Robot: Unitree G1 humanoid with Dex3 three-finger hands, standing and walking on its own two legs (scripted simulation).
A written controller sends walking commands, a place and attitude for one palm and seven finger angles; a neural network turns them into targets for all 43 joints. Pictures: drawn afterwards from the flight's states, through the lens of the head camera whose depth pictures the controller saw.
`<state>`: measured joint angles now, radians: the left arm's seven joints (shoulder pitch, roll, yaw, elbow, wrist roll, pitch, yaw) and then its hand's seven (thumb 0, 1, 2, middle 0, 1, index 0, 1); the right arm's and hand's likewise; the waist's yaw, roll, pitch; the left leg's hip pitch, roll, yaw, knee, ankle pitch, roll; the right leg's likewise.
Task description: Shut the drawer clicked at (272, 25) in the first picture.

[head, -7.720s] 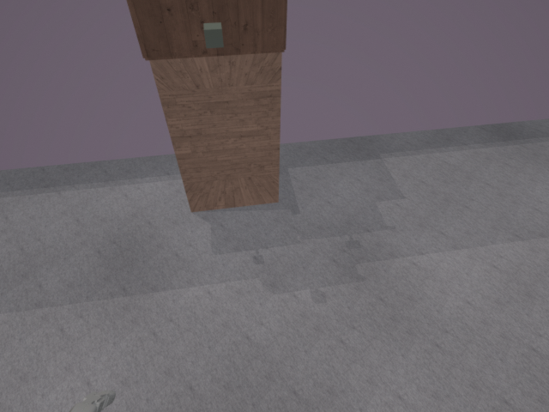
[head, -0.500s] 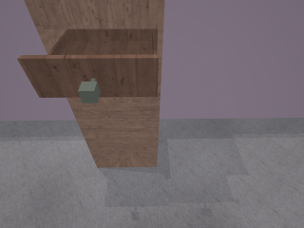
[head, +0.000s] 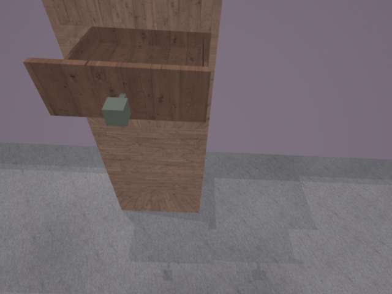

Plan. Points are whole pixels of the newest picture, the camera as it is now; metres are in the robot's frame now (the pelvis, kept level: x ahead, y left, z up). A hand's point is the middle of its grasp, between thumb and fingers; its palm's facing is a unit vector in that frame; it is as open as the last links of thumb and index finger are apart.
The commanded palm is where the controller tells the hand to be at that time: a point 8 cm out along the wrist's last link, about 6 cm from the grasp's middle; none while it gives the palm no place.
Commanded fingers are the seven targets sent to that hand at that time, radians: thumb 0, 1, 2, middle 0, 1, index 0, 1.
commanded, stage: shuffle to correct the standing spot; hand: left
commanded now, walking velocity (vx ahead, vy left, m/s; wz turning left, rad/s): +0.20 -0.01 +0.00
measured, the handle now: (119, 106) +0.45 +0.21 +0.15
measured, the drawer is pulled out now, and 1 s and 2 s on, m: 0.19 0.19 0.19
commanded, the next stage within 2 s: come to a stop and stand still in 0.06 s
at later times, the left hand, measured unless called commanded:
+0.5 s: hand out of the picture +0.07 +0.16 -0.18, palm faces +0.04 -0.98 -0.17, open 7.4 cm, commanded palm none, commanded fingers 0.00 0.90 0.90 -0.20 -0.30 -0.20 -0.30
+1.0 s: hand out of the picture +0.05 +0.14 -0.16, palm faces +0.03 -0.98 -0.18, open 7.3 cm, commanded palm none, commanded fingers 0.00 0.90 0.90 -0.20 -0.30 -0.20 -0.30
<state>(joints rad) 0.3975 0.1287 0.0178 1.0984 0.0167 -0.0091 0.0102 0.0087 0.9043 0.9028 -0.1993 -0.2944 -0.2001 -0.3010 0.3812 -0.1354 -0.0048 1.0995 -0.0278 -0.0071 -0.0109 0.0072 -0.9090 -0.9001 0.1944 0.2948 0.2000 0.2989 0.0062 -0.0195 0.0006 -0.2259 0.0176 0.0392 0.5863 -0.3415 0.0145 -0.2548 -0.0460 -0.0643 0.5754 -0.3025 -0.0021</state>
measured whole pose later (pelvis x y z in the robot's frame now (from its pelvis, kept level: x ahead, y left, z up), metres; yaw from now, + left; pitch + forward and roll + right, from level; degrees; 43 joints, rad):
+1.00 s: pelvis +0.04 -0.03 +0.01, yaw +0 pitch -2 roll +0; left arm 0.31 0.15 0.00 1.07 0.01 -0.01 0.03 0.01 0.92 0.90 -0.20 -0.29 -0.20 -0.30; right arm 0.28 -0.14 0.00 1.12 -0.02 0.01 -0.02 0.00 -0.93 -0.90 0.19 0.29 0.20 0.30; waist 0.00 -0.01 0.02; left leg -0.24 0.05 0.08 0.42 -0.15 -0.02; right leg -0.14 0.02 -0.12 0.44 -0.27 -0.06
